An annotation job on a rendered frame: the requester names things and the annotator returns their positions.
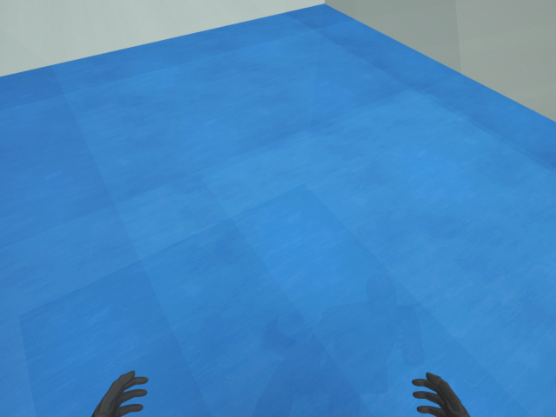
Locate robot right hand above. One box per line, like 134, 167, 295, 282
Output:
412, 372, 470, 417

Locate robot left hand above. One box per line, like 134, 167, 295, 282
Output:
91, 370, 148, 417

